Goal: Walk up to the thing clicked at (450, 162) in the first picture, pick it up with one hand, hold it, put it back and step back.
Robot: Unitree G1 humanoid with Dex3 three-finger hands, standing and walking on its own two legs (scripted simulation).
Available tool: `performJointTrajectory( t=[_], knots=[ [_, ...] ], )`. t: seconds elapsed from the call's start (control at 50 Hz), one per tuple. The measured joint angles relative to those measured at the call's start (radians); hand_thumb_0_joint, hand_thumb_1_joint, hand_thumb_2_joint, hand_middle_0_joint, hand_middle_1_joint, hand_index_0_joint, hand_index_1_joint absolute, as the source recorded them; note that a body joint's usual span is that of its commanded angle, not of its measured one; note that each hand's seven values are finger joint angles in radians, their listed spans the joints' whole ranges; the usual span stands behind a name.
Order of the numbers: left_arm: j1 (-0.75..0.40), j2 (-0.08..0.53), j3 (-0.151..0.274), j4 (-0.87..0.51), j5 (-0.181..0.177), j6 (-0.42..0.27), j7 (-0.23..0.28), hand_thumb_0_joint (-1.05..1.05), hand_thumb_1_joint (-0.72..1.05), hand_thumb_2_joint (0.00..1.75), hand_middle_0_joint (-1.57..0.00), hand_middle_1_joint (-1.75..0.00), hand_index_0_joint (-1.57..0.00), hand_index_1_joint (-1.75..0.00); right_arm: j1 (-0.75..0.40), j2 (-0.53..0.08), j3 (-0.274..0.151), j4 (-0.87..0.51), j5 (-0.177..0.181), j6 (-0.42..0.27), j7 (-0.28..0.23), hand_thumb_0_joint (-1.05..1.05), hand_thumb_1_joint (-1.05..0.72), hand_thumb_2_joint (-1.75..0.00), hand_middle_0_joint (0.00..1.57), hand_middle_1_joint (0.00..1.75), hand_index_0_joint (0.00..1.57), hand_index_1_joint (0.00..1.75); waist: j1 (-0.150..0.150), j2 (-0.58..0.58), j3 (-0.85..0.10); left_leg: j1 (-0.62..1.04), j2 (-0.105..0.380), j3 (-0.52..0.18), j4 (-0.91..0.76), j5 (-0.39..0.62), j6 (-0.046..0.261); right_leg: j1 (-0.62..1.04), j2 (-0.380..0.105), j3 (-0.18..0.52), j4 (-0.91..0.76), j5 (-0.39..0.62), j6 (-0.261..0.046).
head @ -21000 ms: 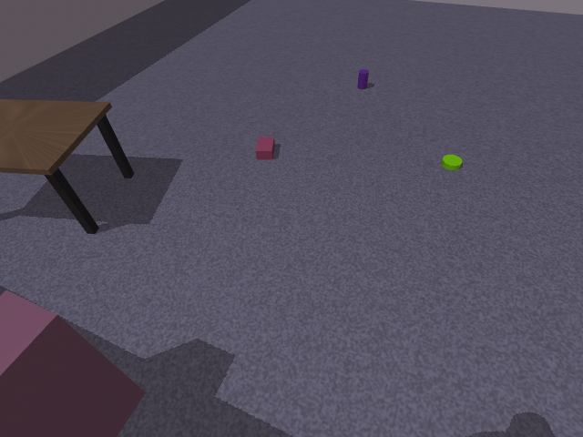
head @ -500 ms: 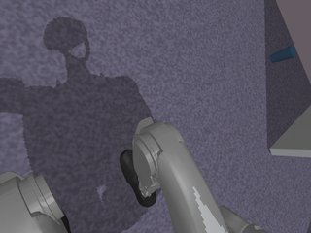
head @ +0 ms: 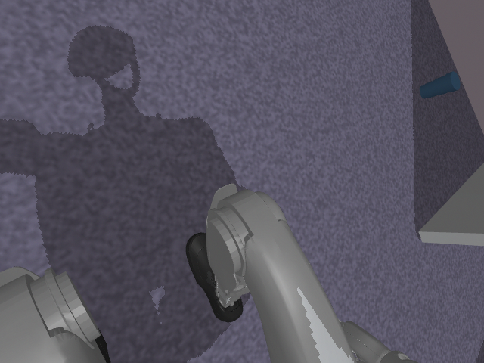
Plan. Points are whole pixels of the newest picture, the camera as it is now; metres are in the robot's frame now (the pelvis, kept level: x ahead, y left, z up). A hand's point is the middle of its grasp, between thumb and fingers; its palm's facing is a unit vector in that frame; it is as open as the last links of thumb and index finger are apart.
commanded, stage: settle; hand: left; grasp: from above
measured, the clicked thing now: out of the picture +0.46 +0.33 -0.30
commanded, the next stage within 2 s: lift in 0.78 s
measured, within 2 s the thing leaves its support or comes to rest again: leaves its support in 0.18 s
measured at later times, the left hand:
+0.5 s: hand out of the picture +0.45 +0.34 -0.19, palm faces -0.40 -0.13 -0.91, open 11.5 cm
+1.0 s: hand out of the picture +0.45 +0.34 -0.14, palm faces -0.42 -0.11 -0.90, open 11.5 cm
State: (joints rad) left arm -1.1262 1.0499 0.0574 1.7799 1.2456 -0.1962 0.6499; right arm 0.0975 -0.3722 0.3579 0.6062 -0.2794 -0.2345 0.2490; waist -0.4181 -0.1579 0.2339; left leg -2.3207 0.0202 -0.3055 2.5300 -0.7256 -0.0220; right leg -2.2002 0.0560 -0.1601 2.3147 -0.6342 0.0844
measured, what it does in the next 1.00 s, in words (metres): stands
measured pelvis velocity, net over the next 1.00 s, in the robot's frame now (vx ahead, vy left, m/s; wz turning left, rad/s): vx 0.00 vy -0.01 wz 0.11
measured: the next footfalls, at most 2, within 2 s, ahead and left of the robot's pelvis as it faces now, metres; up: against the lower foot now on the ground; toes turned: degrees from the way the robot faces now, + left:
none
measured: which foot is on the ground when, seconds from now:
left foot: down 0.00-1.00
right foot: down 0.00-1.00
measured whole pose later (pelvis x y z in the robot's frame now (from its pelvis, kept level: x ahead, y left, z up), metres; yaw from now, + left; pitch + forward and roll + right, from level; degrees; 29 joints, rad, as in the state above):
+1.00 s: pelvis +0.00 -0.01 +0.02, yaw +7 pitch +34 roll -10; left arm -1.01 0.77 0.06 1.36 1.21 -0.14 0.29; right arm 0.18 -0.32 0.11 0.66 -0.13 -0.03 0.16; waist -0.26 0.02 -0.02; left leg -2.34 0.00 -0.18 2.41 -0.67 -0.03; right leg -2.26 0.01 -0.07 2.30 -0.64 0.05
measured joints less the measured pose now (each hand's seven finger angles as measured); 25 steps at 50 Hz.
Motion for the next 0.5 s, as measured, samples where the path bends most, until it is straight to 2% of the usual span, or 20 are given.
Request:
performJointTrajectory(
  t=[0.14,0.22,0.34,0.5],
  knots=[
    [0.024,-0.022,0.024,-0.047,0.003,0.015,-0.044,-0.01,-0.16,0.49,-0.49,-0.67,-0.57,-0.63,0.015,0.010,-0.019,0.010,0.008,0.013,-0.003,0.00,-0.91,-0.90,0.20,0.29,0.20,0.29,0.011,0.012,-0.016,-0.004,-0.003,0.005,-0.007,0.000,-0.002,-0.005,-0.005,0.002,-0.001,-0.005,-0.007],
    [0.062,-0.046,0.058,-0.120,0.004,0.021,-0.063,-0.01,-0.17,0.50,-0.51,-0.65,-0.59,-0.62,0.033,0.014,-0.045,0.017,0.016,0.019,-0.001,0.00,-0.92,-0.90,0.20,0.29,0.20,0.29,0.027,0.029,-0.039,-0.010,-0.004,0.010,-0.011,-0.002,-0.004,-0.012,-0.009,0.005,0.000,-0.010,-0.012],
    [0.104,-0.109,0.041,-0.224,-0.018,0.046,-0.102,-0.01,-0.18,0.49,-0.52,-0.64,-0.61,-0.60,0.050,0.022,-0.106,0.047,0.044,0.038,0.006,0.00,-0.91,-0.90,0.20,0.30,0.20,0.29,0.060,0.069,-0.105,-0.019,-0.006,0.027,-0.021,-0.005,-0.003,-0.025,-0.016,0.018,0.002,-0.021,-0.016],
    [0.114,-0.210,-0.006,-0.271,-0.051,0.084,-0.197,-0.01,-0.18,0.47,-0.53,-0.64,-0.62,-0.60,0.052,0.023,-0.179,0.063,0.096,0.079,0.010,0.00,-0.91,-0.90,0.20,0.29,0.20,0.29,0.105,0.136,-0.205,-0.034,-0.008,0.070,-0.051,0.009,0.006,-0.047,-0.029,0.049,0.000,-0.025,-0.028]
  ],
)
